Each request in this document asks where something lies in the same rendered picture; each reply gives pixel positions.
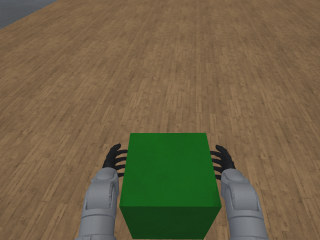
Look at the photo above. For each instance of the robot left forearm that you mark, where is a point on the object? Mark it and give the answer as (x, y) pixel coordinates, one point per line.
(100, 207)

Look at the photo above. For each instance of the robot right forearm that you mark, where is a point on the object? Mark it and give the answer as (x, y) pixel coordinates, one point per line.
(243, 208)

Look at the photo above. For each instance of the carton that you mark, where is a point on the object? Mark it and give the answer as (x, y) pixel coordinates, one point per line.
(169, 188)

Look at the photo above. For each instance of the robot right hand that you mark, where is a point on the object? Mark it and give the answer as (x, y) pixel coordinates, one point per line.
(225, 162)

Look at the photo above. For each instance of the robot left hand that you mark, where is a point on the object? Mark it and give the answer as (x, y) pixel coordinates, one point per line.
(111, 160)

